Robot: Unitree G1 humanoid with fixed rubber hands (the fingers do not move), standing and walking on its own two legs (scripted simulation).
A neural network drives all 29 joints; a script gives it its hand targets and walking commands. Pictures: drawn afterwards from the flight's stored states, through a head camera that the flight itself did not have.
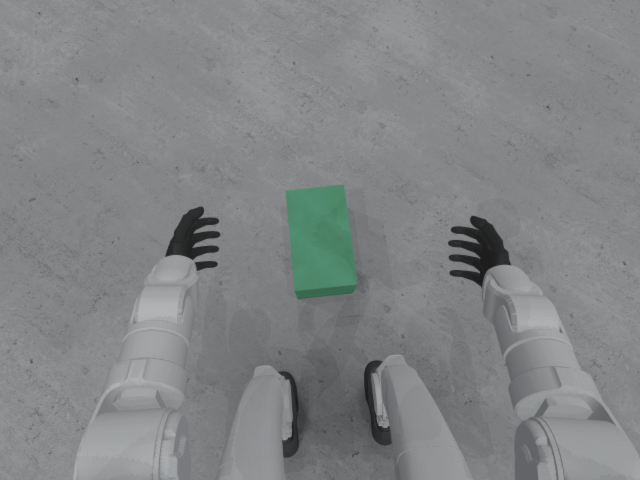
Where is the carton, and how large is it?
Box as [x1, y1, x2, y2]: [286, 185, 356, 298]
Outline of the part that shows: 343,185 286,190 294,288 298,298 349,293 353,291 356,285 355,269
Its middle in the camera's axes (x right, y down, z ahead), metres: +0.00 +0.00 +1.07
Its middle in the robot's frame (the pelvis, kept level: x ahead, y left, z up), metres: +0.53 +0.00 -0.62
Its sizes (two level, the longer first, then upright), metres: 0.271 0.157 0.149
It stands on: the floor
